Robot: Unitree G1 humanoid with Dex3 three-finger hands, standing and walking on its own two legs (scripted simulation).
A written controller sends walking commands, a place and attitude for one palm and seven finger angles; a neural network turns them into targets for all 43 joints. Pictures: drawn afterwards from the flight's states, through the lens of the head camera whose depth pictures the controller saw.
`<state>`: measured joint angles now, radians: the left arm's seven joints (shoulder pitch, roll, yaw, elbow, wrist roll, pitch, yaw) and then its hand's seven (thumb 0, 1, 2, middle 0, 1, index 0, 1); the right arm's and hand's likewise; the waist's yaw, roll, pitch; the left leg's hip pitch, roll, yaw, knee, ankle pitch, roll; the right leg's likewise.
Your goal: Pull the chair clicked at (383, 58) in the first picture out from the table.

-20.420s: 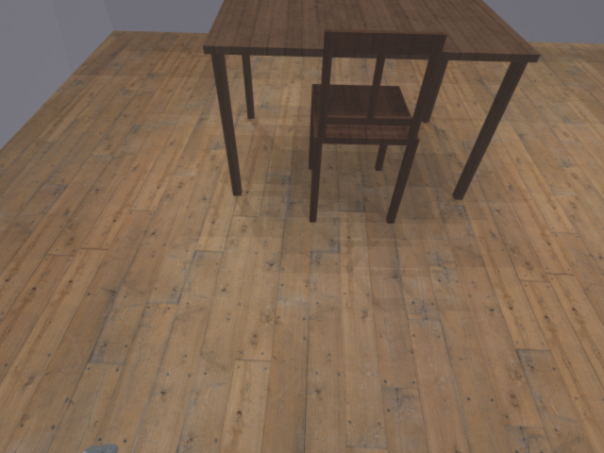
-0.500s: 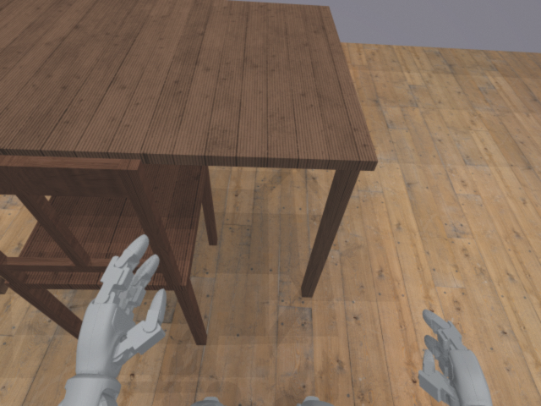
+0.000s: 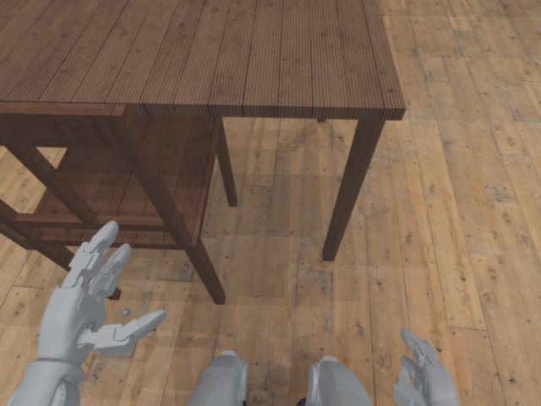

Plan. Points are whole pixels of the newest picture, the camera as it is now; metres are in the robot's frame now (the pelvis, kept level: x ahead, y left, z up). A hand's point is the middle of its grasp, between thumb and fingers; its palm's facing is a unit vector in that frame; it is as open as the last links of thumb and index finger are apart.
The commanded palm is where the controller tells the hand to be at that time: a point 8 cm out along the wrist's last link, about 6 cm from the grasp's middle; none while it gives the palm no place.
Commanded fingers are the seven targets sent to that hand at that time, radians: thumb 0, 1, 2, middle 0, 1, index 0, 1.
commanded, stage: raise the hand toward the chair's back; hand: left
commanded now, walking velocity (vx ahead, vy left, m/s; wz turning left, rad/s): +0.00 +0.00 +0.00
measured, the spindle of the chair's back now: (58, 186) +0.44 +0.40 +0.01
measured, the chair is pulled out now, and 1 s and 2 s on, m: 0.00 0.00 0.00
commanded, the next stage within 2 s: aim the fingers beside a spindle in 1.28 s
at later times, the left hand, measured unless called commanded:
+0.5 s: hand (96, 298) +0.24 +0.23 +0.06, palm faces +0.04 -1.00 -0.04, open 16.5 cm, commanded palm +0.22 +0.29 +0.07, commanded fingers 0.00 -0.50 0.30 -0.06 -0.08 -0.06 -0.08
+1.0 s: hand (99, 272) +0.27 +0.24 +0.07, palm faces +0.02 -1.00 -0.05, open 16.9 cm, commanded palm +0.24 +0.29 +0.08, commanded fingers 0.00 -0.50 0.30 -0.06 -0.08 -0.06 -0.08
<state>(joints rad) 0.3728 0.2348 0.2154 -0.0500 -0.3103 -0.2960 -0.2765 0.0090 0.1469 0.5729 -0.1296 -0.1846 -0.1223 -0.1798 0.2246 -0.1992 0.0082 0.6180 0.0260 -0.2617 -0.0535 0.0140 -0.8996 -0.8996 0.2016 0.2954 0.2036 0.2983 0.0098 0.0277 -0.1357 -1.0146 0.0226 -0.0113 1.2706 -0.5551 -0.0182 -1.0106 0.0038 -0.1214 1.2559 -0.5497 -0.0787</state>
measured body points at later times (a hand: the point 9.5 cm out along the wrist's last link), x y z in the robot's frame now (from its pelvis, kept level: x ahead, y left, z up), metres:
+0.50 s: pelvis +0.01 +0.03 +0.01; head +0.09 +0.05 +0.46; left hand +0.23 +0.29 +0.07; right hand +0.22 -0.19 -0.05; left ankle +0.03 +0.13 -0.62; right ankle +0.04 -0.07 -0.62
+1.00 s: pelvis +0.02 +0.03 +0.02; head +0.10 +0.04 +0.47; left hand +0.26 +0.29 +0.08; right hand +0.19 -0.22 -0.06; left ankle +0.03 +0.13 -0.62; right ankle +0.04 -0.07 -0.62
